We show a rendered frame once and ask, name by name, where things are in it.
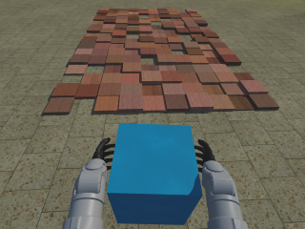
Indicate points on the robot left hand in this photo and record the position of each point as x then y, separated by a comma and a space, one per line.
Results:
100, 151

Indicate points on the carton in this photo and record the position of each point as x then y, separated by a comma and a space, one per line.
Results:
154, 177

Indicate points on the robot right forearm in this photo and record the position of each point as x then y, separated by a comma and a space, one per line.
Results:
221, 198

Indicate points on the robot right hand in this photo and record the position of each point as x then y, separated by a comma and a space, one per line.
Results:
207, 153

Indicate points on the robot left forearm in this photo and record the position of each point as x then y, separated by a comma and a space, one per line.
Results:
88, 197

